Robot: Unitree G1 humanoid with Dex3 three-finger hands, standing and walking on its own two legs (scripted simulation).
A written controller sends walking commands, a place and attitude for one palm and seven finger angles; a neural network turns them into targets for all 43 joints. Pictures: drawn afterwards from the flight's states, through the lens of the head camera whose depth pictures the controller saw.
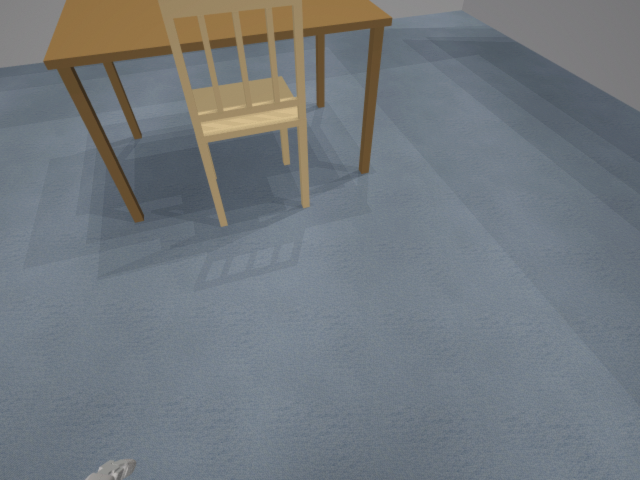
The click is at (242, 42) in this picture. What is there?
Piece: chair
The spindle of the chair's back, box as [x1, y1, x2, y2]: [231, 11, 251, 107]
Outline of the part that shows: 236,11 231,12 247,107 251,106 251,100 238,12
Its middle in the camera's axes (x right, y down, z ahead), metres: -0.26 -0.58 +1.28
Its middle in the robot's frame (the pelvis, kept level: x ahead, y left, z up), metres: +1.33 +0.32 -0.06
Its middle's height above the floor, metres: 0.70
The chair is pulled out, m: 0.00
